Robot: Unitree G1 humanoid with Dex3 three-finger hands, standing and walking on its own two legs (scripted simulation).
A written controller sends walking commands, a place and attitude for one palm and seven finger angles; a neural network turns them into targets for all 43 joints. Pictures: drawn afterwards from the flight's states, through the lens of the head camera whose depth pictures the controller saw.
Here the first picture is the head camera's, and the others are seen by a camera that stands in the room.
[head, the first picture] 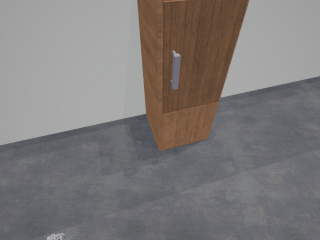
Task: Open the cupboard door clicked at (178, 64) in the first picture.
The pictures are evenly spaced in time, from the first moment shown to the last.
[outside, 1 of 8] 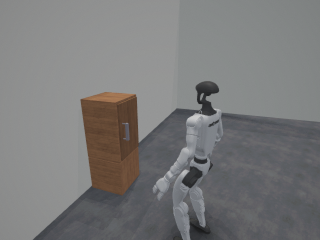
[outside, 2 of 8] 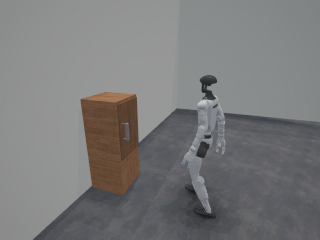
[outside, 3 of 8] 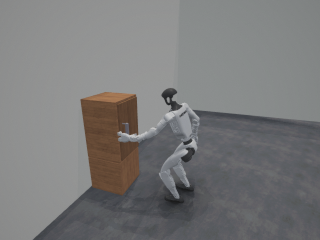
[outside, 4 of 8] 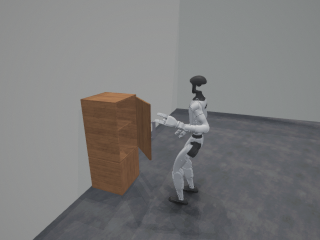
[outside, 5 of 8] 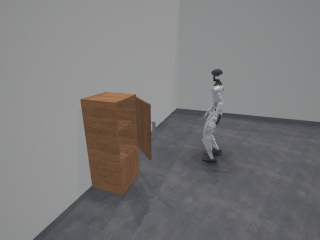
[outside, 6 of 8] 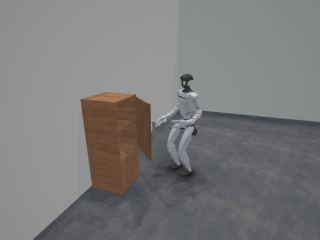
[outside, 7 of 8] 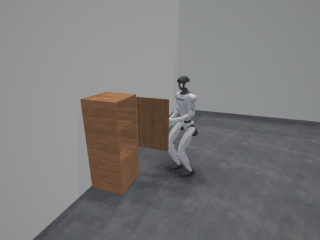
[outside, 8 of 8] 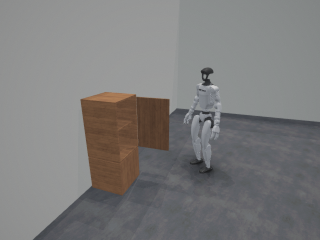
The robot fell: no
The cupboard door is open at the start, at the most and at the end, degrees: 0 95 92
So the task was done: yes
